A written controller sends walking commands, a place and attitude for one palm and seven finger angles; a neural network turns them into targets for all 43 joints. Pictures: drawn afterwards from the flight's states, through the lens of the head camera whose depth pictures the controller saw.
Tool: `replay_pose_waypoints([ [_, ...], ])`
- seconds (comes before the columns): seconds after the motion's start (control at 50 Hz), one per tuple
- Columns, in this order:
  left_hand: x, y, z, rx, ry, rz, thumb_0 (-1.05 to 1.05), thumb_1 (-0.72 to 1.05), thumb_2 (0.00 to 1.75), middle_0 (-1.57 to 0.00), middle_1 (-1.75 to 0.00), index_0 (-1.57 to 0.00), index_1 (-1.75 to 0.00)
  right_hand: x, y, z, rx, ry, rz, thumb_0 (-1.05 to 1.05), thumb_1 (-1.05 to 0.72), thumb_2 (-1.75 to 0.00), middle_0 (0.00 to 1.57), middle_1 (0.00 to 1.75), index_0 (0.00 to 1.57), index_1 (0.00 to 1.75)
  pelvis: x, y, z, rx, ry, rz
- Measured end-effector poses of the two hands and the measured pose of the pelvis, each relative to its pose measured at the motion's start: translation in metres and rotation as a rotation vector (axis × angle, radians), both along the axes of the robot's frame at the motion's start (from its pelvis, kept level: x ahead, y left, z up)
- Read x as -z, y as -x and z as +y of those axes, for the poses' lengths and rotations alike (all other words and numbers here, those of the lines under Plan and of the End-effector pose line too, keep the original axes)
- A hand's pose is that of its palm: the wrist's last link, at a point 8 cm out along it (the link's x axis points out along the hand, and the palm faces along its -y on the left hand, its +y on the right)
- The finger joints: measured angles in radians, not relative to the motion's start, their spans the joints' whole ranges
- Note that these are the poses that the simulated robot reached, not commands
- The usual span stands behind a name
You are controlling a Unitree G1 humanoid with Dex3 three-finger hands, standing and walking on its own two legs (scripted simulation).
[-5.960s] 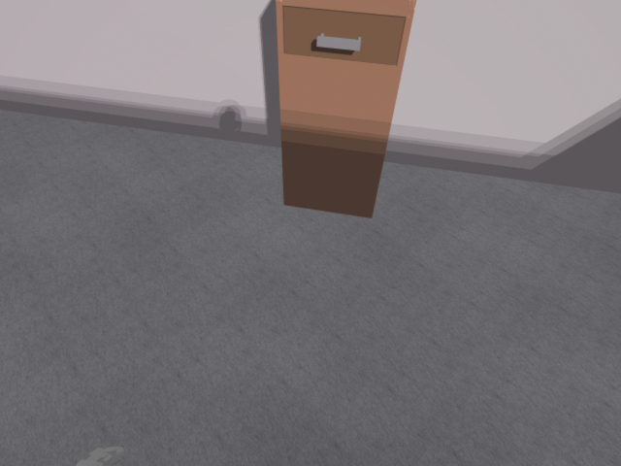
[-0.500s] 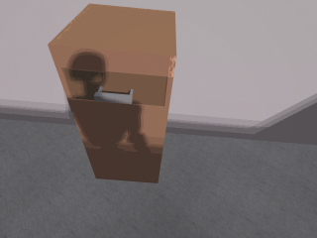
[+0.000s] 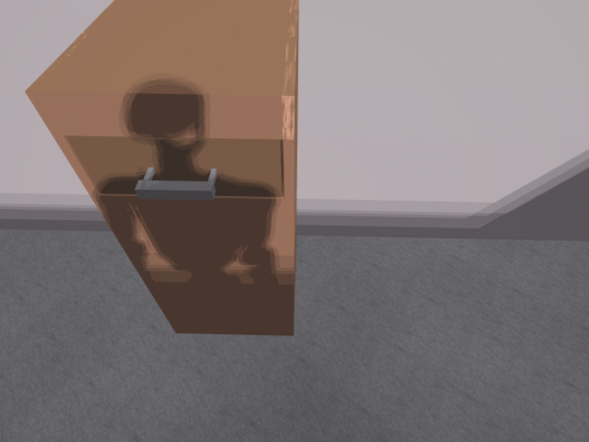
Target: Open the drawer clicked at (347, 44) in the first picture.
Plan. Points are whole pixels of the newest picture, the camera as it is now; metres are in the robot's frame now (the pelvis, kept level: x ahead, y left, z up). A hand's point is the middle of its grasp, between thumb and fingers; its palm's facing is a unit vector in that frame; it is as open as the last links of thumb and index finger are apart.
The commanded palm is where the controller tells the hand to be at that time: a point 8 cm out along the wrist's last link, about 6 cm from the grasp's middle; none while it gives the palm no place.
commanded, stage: come to a stop and stand still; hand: left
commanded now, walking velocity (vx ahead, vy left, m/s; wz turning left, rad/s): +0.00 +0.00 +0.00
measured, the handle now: (179, 181) +0.54 +0.24 +0.02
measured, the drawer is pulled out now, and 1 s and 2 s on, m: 0.00 0.00 0.00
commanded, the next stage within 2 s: look again from close up in 0.26 s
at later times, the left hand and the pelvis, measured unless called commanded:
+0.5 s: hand out of the picture -0.03 +0.18 -0.18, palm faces +0.00 -0.98 -0.18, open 7.4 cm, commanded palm none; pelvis -0.02 +0.02 +0.00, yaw -2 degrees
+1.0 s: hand out of the picture -0.01 +0.20 -0.17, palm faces -0.03 -0.98 -0.20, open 7.4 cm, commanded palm +0.09 +0.24 -0.06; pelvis -0.01 +0.03 +0.00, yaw -3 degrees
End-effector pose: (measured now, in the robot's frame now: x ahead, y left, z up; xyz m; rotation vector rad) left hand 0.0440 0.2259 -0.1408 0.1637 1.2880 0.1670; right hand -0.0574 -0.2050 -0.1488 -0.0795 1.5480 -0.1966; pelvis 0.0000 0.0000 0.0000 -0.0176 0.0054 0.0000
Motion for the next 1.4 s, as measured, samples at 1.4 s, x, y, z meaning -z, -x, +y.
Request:
replay_pose_waypoints([
  [1.4,-0.141,-0.077,-0.017,0.965,-0.927,-0.715,0.0,0.62,0.78,-0.22,-0.48,-0.22,-0.49,-0.084,-0.249,-0.064,-0.298,0.129,-0.9,0.01,-0.91,-0.9,0.2,0.3,0.2,0.3,0.022,0.037,-0.013,0.102,-0.076,0.143],
])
